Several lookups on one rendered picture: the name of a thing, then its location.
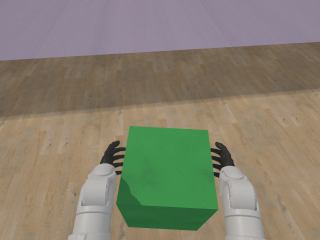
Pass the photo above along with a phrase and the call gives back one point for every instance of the left robot forearm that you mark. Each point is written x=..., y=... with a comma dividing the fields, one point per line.
x=95, y=205

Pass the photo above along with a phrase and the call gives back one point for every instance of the left robot hand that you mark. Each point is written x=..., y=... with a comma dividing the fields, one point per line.
x=109, y=156

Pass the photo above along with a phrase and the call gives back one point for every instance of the carton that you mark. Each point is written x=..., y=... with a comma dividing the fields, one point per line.
x=167, y=179

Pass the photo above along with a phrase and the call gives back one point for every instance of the right robot forearm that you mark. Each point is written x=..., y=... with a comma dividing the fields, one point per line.
x=240, y=206

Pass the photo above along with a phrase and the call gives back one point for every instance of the right robot hand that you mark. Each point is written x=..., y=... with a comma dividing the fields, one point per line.
x=224, y=159

